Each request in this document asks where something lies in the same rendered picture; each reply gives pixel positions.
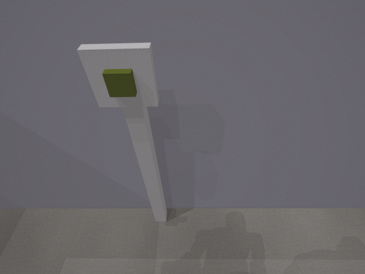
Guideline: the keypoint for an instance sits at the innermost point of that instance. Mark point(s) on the panel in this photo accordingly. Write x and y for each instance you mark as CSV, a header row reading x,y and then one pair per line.
x,y
138,57

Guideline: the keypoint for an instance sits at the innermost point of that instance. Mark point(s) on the button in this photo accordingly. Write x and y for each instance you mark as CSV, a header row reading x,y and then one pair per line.
x,y
120,82

